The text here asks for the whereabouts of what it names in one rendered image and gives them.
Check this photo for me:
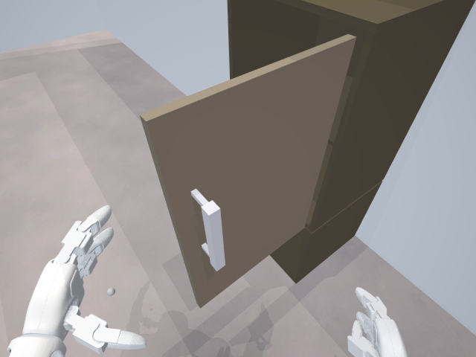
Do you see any left robot forearm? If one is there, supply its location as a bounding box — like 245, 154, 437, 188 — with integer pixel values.
7, 334, 67, 357

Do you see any left robot hand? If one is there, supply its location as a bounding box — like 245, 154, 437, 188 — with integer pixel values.
22, 205, 147, 354

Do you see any cupboard door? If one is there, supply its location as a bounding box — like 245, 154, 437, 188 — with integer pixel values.
140, 34, 356, 308

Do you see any handle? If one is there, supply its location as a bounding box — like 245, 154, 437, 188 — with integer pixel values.
191, 189, 225, 271

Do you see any right robot hand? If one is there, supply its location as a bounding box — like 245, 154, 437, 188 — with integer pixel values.
347, 287, 408, 357

